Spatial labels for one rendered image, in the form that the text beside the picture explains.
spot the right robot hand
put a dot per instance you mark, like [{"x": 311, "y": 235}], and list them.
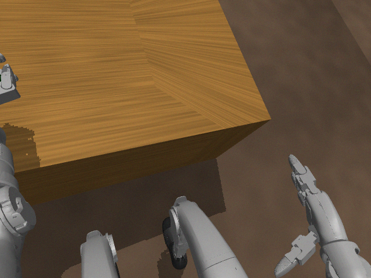
[{"x": 325, "y": 224}]

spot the right robot foot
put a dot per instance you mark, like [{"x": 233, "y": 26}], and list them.
[{"x": 178, "y": 263}]

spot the left robot arm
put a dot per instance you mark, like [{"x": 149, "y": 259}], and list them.
[{"x": 17, "y": 217}]

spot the left robot hand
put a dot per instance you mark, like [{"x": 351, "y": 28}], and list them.
[{"x": 8, "y": 91}]

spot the right robot arm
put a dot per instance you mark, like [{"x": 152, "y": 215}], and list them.
[{"x": 342, "y": 260}]

